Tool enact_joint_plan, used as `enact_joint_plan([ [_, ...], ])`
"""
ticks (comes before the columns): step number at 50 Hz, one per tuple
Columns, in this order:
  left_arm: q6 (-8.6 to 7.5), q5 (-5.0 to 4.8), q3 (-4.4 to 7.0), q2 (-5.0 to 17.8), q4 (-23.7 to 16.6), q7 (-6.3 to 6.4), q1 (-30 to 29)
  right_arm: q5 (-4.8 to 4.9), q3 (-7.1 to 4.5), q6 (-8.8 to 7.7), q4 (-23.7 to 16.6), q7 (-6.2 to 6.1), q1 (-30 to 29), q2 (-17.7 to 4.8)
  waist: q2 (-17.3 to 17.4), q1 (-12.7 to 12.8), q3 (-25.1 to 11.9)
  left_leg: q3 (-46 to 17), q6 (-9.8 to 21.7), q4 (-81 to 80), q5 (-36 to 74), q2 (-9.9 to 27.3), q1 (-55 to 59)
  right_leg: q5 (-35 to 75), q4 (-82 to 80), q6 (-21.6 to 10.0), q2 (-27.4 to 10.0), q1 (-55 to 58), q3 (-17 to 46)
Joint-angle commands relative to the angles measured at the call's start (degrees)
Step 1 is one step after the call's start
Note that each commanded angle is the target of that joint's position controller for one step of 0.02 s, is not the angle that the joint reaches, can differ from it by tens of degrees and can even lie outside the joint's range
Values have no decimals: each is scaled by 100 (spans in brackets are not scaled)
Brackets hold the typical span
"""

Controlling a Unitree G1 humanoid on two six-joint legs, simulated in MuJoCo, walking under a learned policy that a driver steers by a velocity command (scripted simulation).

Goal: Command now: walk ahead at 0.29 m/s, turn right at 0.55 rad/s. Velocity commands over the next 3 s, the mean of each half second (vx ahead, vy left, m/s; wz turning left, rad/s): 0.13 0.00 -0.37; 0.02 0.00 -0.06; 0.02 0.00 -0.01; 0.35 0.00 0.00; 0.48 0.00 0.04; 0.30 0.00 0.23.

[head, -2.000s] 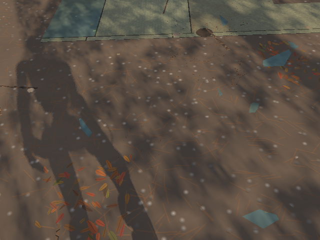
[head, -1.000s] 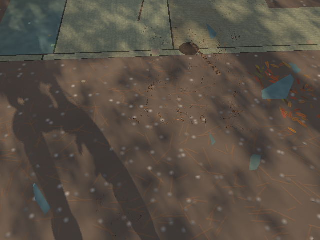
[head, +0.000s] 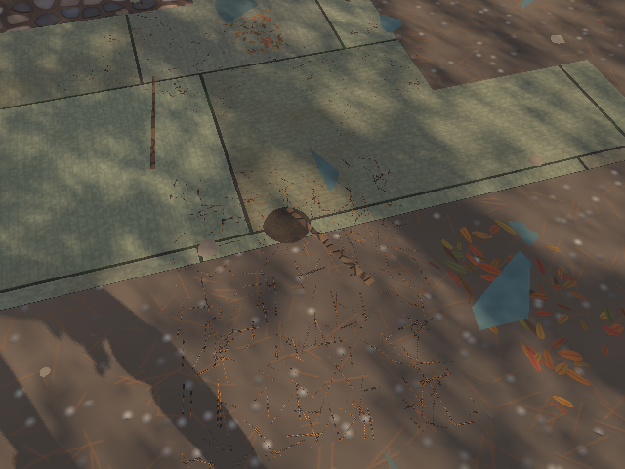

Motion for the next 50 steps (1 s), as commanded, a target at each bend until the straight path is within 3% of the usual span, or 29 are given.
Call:
enact_joint_plan([
  [1, -62, 51, -22, 138, -336, -14, -12, 25, -179, 10, -285, -93, -23, -930, 817, 182, -63, -159, 406, 323, 5067, 1443, -139, -170, -497, -151, 378, 759, -420],
  [3, -102, 78, 58, 331, -228, 27, 527, 37, -239, 125, -329, -149, -103, -1068, 927, 385, -384, -147, 367, 1297, 5743, 1488, 96, -706, -726, -356, 674, 1294, -465],
  [4, -160, 92, 122, 449, -111, 67, 974, 45, -263, 196, -367, -146, -133, -1113, 835, 550, -671, -159, 309, 2175, 5451, 1484, 68, -669, -1082, -475, 811, 1787, -403],
  [5, -252, 150, 208, 654, 28, 147, 1479, 86, -282, 243, -413, -111, -159, -1147, 458, 850, -1006, -87, 74, 3475, 4297, 1316, -333, 323, -1813, -630, 740, 2618, -151],
  [6, -312, 139, 337, 1250, 16, 218, 1555, 44, -206, 263, -645, -80, 99, -753, -424, 579, -1463, -145, -128, 5068, -9, 852, -1815, 3269, -1211, -909, -674, 3977, 1313],
  [7, -200, -49, 485, 1779, -161, 240, 1611, 141, -175, 351, -893, -54, 499, -604, -985, 448, -2363, -945, -380, 6779, -2351, -130, -3254, 4990, -1302, -2212, -1962, 5130, 3540],
  [8, -61, -186, 438, 1525, -276, 304, 1575, 23, -179, 404, -859, -49, 105, -760, 33, 576, -2265, -1610, -373, 6750, -1770, 225, -3486, 4047, -1696, -2086, -1798, 4636, 3009],
  [9, -21, -206, 328, 1135, -342, 349, 1091, 48, -139, 398, -928, -38, -254, -630, 62, 482, -1496, -1643, -358, 6507, -1254, 356, -3537, 3145, -1993, -1914, -1562, 3777, 2503],
  [10, -12, -206, 212, 769, -358, 366, 736, 4, -143, 403, -876, -49, -378, -628, 275, 275, -924, -1691, -345, 5938, -936, 527, -3392, 2601, -2261, -1565, -1189, 3061, 2118],
  [11, -19, -235, 158, 607, -338, 392, 640, -102, -168, 476, -894, -54, -381, -696, 141, 144, -704, -1723, -338, 5549, -764, 598, -3146, 2440, -2377, -1358, -944, 2620, 1829],
  [12, -43, -197, 113, 507, -330, 393, 608, -163, -175, 583, -827, -55, -214, -693, 65, 66, -733, -1695, -330, 5374, -630, 576, -2805, 2397, -2452, -1227, -795, 2327, 1638],
  [15, -150, -82, 127, 712, -285, 345, 713, -79, -151, 735, -757, -29, -60, -571, 46, -21, -968, -1688, -301, 4982, -394, 423, -2516, 2381, -2540, -1103, -640, 2203, 1422],
  [20, -97, -73, 71, 687, -195, 351, 844, -78, -162, 857, -828, -38, -581, -657, -267, 167, -778, -1774, -339, 4004, -164, 419, -2707, 137, -2959, -894, -569, 2329, 1587],
  [24, -34, -37, 33, 672, -93, 373, 899, -31, -122, 873, -813, -58, -776, -592, -374, 273, -580, -1734, -300, 3038, -380, 301, -2334, -1163, -3117, -838, -559, 2276, 1758],
  [28, 29, -22, -1, 665, 20, 397, 892, 27, -80, 813, -683, -117, -608, -531, -389, 273, -437, -1593, -143, 1949, -601, 81, -1691, -1449, -2977, -838, -596, 2168, 1935],
  [30, 66, -98, -22, 651, 107, 436, 886, 20, -33, 734, -505, -147, -227, -428, -176, 58, -364, -1550, -2, 511, 262, 59, -922, -1395, -2769, -567, -495, 1910, 1884],
  [31, 50, -126, -63, 505, 152, 440, 1026, -45, -36, 658, -466, -163, -167, -562, 88, 125, -345, -2008, 88, 73, 516, 424, -559, -1414, -2637, -291, -362, 1686, 1838],
  [32, 23, -162, -124, 277, 163, 421, 1209, -137, -34, 586, -491, -170, -90, -797, 634, 261, -491, -2899, 275, -301, 397, 1246, -374, -1520, -2130, -65, -49, 1569, 1487],
  [33, 21, -238, -119, 221, 205, 400, 1111, -33, -6, 552, -508, -114, -712, -805, 1189, 548, 4, -3154, 469, -379, 552, 1458, -1496, -1192, -2289, 34, 502, 1998, 933],
  [34, 10, -140, -129, 324, 327, 391, 1039, -36, 69, 491, -565, -66, -993, -525, 968, 532, -8, -2898, 332, -385, 463, 1249, -1776, -791, -2309, 51, 369, 2601, 1012],
  [37, -36, -130, -68, 549, 552, 371, 1049, 25, 70, 416, -337, -79, -640, -606, 757, 373, -168, -2421, 70, -293, 261, 742, -1605, -308, -2337, -10, 151, 3031, 1195],
  [38, -49, -135, -89, 493, 613, 372, 1078, 42, 63, 416, -268, -91, -558, -618, 659, 359, -163, -2360, 80, -220, 358, 685, -1446, -300, -2367, -20, 108, 2930, 1223],
  [42, -47, -158, -146, 339, 899, 428, 1093, 16, 100, 453, -90, -93, -400, -492, 296, 259, -57, -2292, 155, -72, 543, 655, -1171, -397, -2495, 31, 107, 2664, 1231],
  [50, -28, -163, -203, 279, 1303, 487, 1191, 19, 163, 465, 202, -108, -349, -411, 205, 232, -58, -2236, 183, -7, 770, 605, -1034, -242, -2483, 58, 64, 2728, 1224],
])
